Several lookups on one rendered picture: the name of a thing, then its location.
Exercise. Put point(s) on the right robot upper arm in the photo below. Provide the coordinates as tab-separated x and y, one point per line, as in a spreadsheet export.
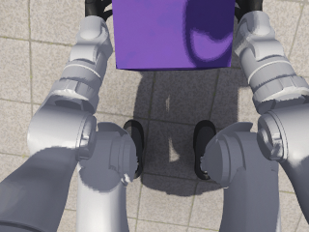
283	135

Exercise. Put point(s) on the robot foot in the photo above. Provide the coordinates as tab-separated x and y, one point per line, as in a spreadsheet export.
203	133
135	130

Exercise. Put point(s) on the left robot upper arm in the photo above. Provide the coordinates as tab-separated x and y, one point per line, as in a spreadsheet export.
34	196

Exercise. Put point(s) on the robot right hand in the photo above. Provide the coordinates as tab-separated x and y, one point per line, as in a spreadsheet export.
247	6

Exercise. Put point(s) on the robot right foot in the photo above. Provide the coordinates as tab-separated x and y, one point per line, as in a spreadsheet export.
203	133

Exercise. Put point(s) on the right robot forearm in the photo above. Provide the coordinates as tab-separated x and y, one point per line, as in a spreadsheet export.
267	69

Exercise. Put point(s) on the left robot forearm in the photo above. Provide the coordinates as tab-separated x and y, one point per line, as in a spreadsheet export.
84	71

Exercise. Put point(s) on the robot left hand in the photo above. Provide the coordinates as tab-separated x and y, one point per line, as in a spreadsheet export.
97	7

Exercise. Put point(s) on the carton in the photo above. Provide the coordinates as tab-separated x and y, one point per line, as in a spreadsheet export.
173	35

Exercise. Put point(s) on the robot left foot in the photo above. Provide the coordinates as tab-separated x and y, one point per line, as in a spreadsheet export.
135	130

